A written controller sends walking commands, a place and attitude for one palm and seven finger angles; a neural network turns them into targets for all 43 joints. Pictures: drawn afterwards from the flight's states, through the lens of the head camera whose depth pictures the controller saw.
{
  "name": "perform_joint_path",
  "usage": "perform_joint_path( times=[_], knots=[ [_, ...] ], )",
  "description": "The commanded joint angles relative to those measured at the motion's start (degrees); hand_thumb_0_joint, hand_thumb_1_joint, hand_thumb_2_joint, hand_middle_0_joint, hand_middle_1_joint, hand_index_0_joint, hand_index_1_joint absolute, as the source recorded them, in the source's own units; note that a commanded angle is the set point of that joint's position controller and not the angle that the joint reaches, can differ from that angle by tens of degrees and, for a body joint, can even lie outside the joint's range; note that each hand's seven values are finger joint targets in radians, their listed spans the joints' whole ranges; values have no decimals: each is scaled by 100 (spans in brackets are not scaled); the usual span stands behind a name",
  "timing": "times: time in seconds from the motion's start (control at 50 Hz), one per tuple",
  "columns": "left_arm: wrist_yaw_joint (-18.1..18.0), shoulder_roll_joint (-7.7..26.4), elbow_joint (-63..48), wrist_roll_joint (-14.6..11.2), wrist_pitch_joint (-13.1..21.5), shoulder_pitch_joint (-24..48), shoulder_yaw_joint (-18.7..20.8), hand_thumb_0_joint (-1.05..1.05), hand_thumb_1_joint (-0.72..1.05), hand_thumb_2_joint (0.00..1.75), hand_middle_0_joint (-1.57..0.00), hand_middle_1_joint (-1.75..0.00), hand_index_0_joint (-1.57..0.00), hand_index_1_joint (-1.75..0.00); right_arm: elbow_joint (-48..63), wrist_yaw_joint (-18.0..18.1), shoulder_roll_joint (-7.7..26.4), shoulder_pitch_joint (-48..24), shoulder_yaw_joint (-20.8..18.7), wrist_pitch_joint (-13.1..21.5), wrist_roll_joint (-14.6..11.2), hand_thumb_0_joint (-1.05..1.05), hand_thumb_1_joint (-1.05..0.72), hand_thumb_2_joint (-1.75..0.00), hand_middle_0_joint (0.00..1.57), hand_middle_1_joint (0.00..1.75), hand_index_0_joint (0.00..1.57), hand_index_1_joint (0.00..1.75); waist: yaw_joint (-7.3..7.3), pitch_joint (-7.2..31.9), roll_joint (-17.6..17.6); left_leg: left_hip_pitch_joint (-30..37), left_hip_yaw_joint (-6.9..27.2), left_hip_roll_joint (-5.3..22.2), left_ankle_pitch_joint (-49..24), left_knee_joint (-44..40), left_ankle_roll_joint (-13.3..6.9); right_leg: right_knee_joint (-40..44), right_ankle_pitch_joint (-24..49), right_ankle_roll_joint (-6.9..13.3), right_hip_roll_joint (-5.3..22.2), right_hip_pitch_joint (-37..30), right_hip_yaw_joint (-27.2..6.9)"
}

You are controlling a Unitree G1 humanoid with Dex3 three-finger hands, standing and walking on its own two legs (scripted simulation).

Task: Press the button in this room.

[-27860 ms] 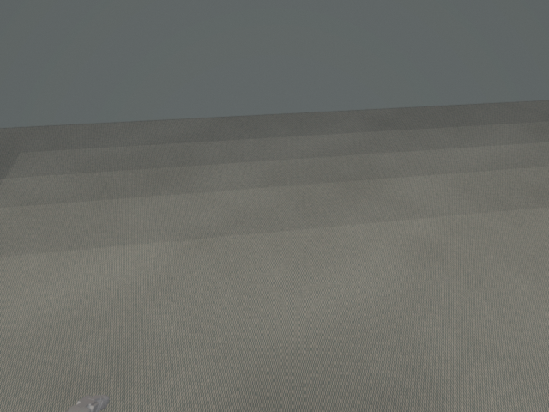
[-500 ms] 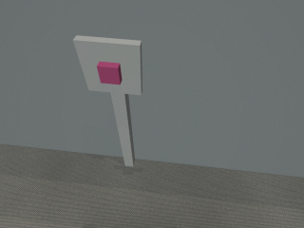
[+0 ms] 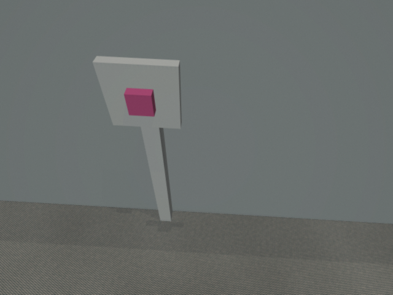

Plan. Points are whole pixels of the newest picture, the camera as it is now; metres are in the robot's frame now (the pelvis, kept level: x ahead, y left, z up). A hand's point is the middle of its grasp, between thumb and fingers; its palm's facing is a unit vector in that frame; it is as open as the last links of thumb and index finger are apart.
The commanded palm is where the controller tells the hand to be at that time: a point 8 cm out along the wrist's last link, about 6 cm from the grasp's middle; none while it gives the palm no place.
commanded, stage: look again from close up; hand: left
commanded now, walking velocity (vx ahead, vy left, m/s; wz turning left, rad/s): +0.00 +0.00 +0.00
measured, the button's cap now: (141, 101) +0.56 +0.19 +0.07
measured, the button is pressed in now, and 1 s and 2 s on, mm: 0 0 0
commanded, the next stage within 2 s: shuffle to correct the standing spot in 0.48 s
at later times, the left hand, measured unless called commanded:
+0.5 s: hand out of the picture -0.02 +0.18 -0.18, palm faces +0.03 -0.98 -0.21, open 7.3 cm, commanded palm none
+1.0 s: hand out of the picture -0.05 +0.15 -0.19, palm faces +0.05 -0.99 -0.13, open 7.3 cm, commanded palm none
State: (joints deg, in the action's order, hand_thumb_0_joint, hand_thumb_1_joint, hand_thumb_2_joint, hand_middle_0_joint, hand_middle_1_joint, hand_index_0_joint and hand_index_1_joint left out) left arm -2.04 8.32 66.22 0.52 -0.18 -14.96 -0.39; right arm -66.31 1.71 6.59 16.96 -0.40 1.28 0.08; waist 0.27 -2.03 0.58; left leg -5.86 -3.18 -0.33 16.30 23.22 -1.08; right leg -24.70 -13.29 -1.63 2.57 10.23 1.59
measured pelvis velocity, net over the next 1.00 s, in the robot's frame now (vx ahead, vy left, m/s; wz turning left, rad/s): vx -0.01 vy -0.01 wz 0.01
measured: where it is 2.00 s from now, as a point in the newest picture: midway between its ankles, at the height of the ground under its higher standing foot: outside the picture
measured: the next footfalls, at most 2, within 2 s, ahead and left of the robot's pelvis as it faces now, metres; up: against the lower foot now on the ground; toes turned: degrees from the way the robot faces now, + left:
right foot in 1.56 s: +0.22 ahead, -0.14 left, +0.00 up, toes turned -4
left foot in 1.90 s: +0.11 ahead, +0.08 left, +0.00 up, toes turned +4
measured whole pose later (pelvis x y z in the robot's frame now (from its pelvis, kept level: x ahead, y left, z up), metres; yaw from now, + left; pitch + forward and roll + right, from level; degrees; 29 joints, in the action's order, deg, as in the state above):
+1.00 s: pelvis -0.01 -0.01 -0.01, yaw +0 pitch -1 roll +0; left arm -0.3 7.6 62.5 1.5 0.7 -23.7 1.1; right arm -62.8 0.7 6.9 24.6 -0.3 1.7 1.1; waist 0.3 0.5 1.5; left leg -10.8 -2.5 0.3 20.8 32.9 -1.1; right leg -34.6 -18.6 2.8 1.7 15.2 1.5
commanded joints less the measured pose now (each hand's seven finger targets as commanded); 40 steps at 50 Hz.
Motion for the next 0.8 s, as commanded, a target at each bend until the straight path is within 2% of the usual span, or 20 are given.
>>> perform_joint_path(
  times=[0.0,0.02,0.04,0.06,0.08,0.14,0.22,0.28,0.32,0.36,0.42,0.48,0.56,0.58,0.62,0.66,0.7,0.74,0.78],
  knots=[
    [-261,647,-37,63,198,-710,68,0,90,90,-20,-30,-20,-30,541,-1,866,-128,-65,111,-29,0,-90,-90,20,30,20,30,-197,-278,-141,-716,306,773,-2161,487,88,-5,2370,245,583,73,-437],
    [-206,824,-132,42,292,-602,88,0,90,90,-20,-30,-20,-30,718,-38,772,-95,-40,116,6,0,-90,-90,20,30,20,30,-71,-126,-145,-758,266,579,-1821,396,124,-196,2924,327,676,-25,-384],
    [-190,737,-317,36,308,-615,95,0,90,90,-20,-30,-20,-30,706,-19,643,427,-31,138,67,0,-90,-90,20,30,20,30,31,623,-83,-651,432,523,-1443,371,83,-478,2603,380,636,-455,-451],
    [-158,695,-377,27,290,-511,95,0,90,90,-20,-30,-20,-30,691,0,674,456,-42,149,62,0,-90,-90,20,30,20,30,19,952,-224,-508,483,572,-1848,397,34,-586,2435,388,563,-521,-380],
    [-127,681,-452,14,260,-463,83,0,90,90,-20,-30,-20,-30,716,20,726,412,-53,136,54,0,-90,-90,20,30,20,30,22,898,-289,-433,525,620,-2163,397,-1,-558,2108,378,492,-397,-297],
    [-82,636,-552,30,172,-326,79,0,90,90,-20,-30,-20,-30,788,32,816,292,-67,89,62,0,-90,-90,20,30,20,30,4,107,-204,-762,594,679,-1881,213,-58,-370,1125,339,345,18,-222],
    [-47,692,-662,40,115,-292,88,0,90,90,-20,-30,-20,-30,880,1,900,192,-86,57,60,0,-90,-90,20,30,20,30,-20,-395,-133,-1151,720,640,-597,-194,-97,-112,312,312,277,188,-288],
    [-26,748,-727,42,97,-309,99,0,90,90,-20,-30,-20,-30,918,-16,994,141,-96,53,73,0,-90,-90,20,30,20,30,-34,-536,-166,-1293,769,627,80,-451,-101,-13,69,313,254,246,-313],
    [-17,773,-769,52,97,-327,106,0,90,90,-20,-30,-20,-30,945,-29,1034,108,-105,53,74,0,-90,-90,20,30,20,30,-51,-558,-189,-1356,803,624,314,-550,-109,43,29,311,262,210,-308],
    [-6,805,-787,51,109,-368,104,0,90,90,-20,-30,-20,-30,955,-38,1055,71,-106,41,78,0,-90,-90,20,30,20,30,-52,-485,-49,-1292,758,579,419,-531,-103,147,-48,318,281,233,-390],
    [6,817,-818,48,114,-361,107,0,90,90,-20,-30,-20,-30,926,-46,1061,100,-95,36,80,0,-90,-90,20,30,20,30,-31,-446,-110,-1221,741,572,435,-552,-89,250,-164,317,305,269,-406],
    [17,849,-824,42,130,-391,111,0,90,90,-20,-30,-20,-30,891,-55,1064,110,-85,26,77,0,-90,-90,20,30,20,30,-28,-394,32,-1186,685,537,413,-516,-75,361,-290,320,337,296,-482],
    [21,846,-775,40,139,-408,110,0,90,90,-20,-30,-20,-30,806,-57,1048,141,-72,24,74,0,-90,-90,20,30,20,30,-21,-344,-66,-1167,686,550,397,-525,-56,406,-285,317,342,267,-484],
    [23,721,-717,37,129,-505,89,0,90,90,-20,-30,-20,-30,742,-63,918,220,-31,4,87,0,-90,-90,20,30,20,30,-29,-267,30,-1157,636,539,614,-513,-41,433,-555,306,348,224,-478],
    [33,730,-692,68,99,-623,119,0,90,90,-20,-30,-20,-30,684,-76,915,333,-45,-49,115,0,-90,-90,20,30,20,30,-41,-313,64,-1247,597,482,1245,-413,-67,418,-1393,343,326,328,-511],
    [52,758,-709,83,75,-710,165,0,90,90,-20,-30,-20,-30,693,-90,897,372,-62,-85,141,0,-90,-90,20,30,20,30,-66,-529,72,-1489,561,415,1649,-272,-96,469,-2001,401,333,543,-635],
    [69,763,-704,76,95,-808,214,0,90,90,-20,-30,-20,-30,688,-97,803,433,-54,-80,145,0,-90,-90,20,30,20,30,-81,-614,347,-1613,432,288,1429,38,-97,542,-2160,507,414,563,-852],
    [71,775,-698,61,115,-903,256,0,90,90,-20,-30,-20,-30,675,-97,714,535,-46,-59,142,0,-90,-90,20,30,20,30,-55,-619,369,-1580,305,199,1243,307,-95,641,-2347,623,527,645,-1014],
    [81,774,-711,53,124,-904,285,0,90,90,-20,-30,-20,-30,632,-95,639,652,-40,-20,139,0,-90,-90,20,30,20,30,-38,-632,282,-1482,294,198,1176,353,-106,600,-2392,675,556,794,-995]
  ],
)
